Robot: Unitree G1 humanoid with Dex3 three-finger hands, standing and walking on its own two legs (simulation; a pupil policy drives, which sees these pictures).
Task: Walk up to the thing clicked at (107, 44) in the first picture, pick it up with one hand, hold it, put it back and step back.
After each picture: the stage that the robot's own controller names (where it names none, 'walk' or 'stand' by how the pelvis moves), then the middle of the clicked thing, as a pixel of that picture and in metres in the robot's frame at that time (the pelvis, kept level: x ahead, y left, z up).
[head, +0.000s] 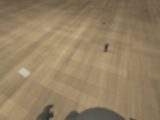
stand; (106, 47) +1.46 -0.31 -0.65
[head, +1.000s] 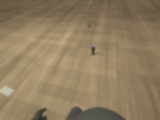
walk; (93, 50) +1.36 +0.07 -0.63
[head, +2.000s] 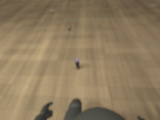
walk; (77, 64) +0.85 +0.27 -0.65
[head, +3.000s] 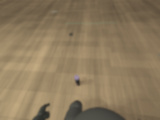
walk; (77, 80) +0.53 +0.22 -0.64
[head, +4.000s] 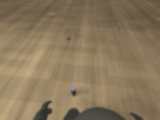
stand; (73, 91) +0.41 +0.20 -0.64
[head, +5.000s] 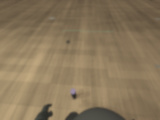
stand; (73, 94) +0.39 +0.21 -0.65
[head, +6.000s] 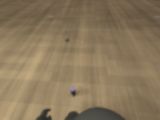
stand; (73, 91) +0.41 +0.22 -0.66
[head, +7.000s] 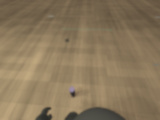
stand; (72, 92) +0.40 +0.22 -0.66
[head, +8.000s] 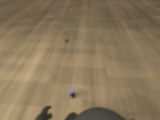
stand; (72, 93) +0.39 +0.22 -0.66
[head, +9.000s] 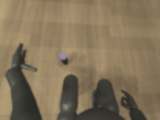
go down; (64, 59) +0.45 +0.24 -0.36
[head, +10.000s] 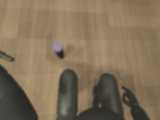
go down; (59, 52) +0.46 +0.27 -0.26
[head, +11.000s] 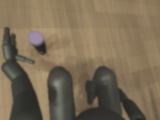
close in; (39, 45) +0.45 +0.30 -0.17
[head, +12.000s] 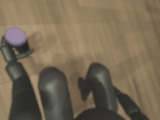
close; (21, 45) +0.44 +0.32 -0.16
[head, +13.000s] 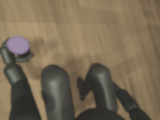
lift; (22, 50) +0.39 +0.33 -0.16
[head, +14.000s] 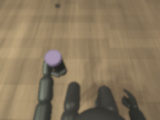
lift; (58, 65) +0.33 +0.21 +0.04
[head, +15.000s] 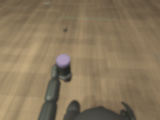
hold; (65, 70) +0.32 +0.18 +0.04
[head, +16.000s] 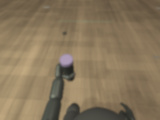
hold; (68, 70) +0.33 +0.16 +0.04
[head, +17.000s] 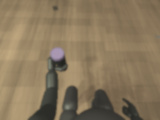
crouch; (60, 61) +0.38 +0.21 -0.03
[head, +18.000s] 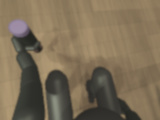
lower; (30, 40) +0.48 +0.32 -0.09
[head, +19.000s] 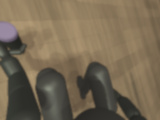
lower; (13, 42) +0.44 +0.34 -0.16
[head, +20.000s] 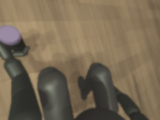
lower; (17, 45) +0.43 +0.34 -0.16
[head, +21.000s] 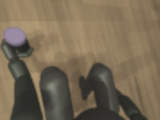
lower; (22, 45) +0.42 +0.33 -0.16
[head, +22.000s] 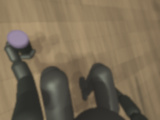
lower; (24, 47) +0.41 +0.32 -0.16
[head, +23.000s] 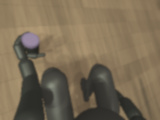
open; (32, 48) +0.43 +0.30 -0.17
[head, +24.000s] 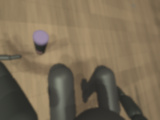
stand; (40, 45) +0.43 +0.29 -0.18
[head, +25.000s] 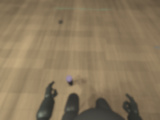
stand; (70, 81) +0.41 +0.21 -0.53
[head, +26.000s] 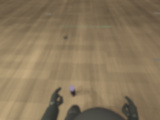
stand; (72, 91) +0.40 +0.21 -0.60
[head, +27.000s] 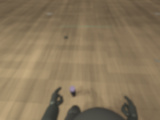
stand; (73, 91) +0.39 +0.20 -0.60
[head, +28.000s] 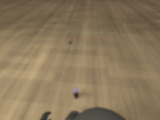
stand; (75, 93) +0.43 +0.19 -0.65
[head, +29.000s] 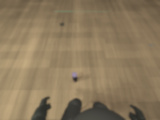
walk; (74, 77) +0.48 +0.18 -0.63
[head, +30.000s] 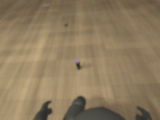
walk; (78, 64) +0.74 +0.27 -0.63
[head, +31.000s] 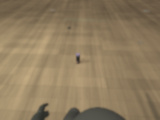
stand; (77, 58) +1.01 +0.26 -0.64
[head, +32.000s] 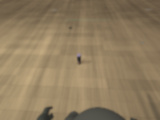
stand; (79, 59) +1.01 +0.24 -0.66
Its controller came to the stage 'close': yes
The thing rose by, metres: 0.68
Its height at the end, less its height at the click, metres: +0.00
